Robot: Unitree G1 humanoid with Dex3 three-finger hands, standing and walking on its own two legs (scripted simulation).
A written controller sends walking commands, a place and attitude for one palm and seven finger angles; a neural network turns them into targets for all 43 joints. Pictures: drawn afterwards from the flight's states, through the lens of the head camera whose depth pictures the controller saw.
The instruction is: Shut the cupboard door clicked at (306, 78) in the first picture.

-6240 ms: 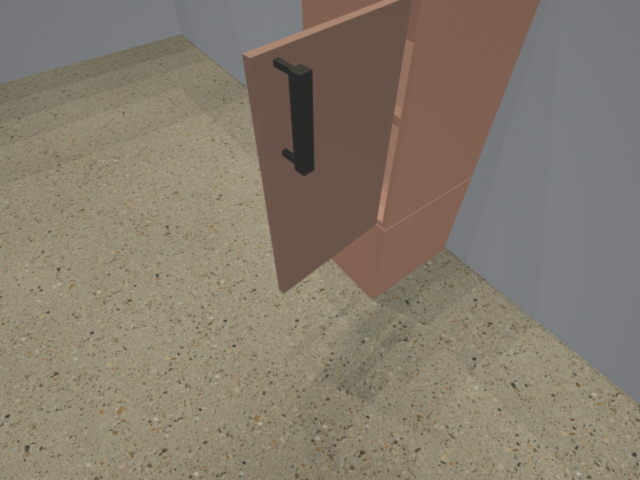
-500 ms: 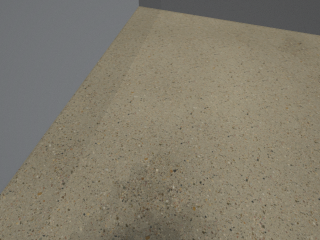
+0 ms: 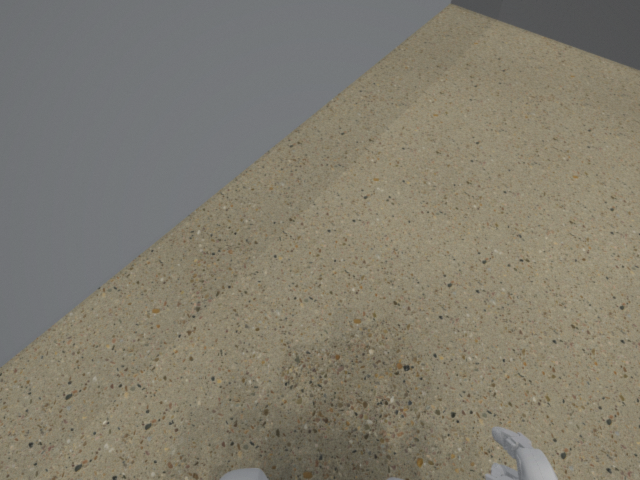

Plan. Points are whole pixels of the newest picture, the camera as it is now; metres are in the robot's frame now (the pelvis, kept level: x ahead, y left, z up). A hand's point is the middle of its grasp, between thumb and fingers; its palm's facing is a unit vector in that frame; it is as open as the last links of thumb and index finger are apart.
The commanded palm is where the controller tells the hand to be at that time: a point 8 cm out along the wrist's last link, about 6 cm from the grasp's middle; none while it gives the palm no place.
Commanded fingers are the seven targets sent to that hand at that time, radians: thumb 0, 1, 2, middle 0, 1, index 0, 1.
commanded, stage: walk to a spot facing it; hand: left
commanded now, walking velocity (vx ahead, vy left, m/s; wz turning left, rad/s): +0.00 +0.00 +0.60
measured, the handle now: out of the picture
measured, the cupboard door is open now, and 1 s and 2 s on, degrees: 96 96 96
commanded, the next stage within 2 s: none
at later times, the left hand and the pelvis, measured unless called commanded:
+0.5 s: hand out of the picture +0.04 +0.15 -0.15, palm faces +0.32 -0.92 -0.21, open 7.4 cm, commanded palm none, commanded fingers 0.00 0.90 0.90 -0.20 -0.30 -0.20 -0.30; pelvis +0.03 -0.05 +0.01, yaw +20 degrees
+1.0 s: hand out of the picture +0.02 +0.14 -0.14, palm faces +0.59 -0.76 -0.27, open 7.4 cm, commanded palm none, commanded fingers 0.00 0.90 0.90 -0.20 -0.30 -0.20 -0.30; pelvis +0.07 -0.08 +0.01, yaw +38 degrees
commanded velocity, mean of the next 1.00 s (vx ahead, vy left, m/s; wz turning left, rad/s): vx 0.00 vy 0.00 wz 0.60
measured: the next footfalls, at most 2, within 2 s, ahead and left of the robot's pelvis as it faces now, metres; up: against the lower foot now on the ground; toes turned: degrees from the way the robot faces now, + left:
right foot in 0.24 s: +0.10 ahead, -0.17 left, +0.00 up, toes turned +6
left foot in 0.54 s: +0.03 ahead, +0.07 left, +0.00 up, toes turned +27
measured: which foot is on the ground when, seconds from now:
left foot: down 0.00-0.24, up 0.26-0.52, down 0.54-0.84, up 0.86-1.00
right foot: up 0.00-0.22, down 0.24-0.54, up 0.56-0.82, down 0.84-1.00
